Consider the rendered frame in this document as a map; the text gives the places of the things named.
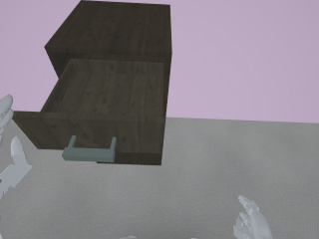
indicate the robot right hand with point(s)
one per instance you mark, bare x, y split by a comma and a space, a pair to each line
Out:
256, 225

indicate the handle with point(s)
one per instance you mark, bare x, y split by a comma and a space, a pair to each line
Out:
72, 153

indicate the robot left hand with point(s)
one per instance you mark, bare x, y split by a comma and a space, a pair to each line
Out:
14, 173

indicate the drawer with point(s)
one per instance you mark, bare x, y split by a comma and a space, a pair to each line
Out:
96, 100

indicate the cabinet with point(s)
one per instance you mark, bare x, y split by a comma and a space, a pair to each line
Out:
117, 31

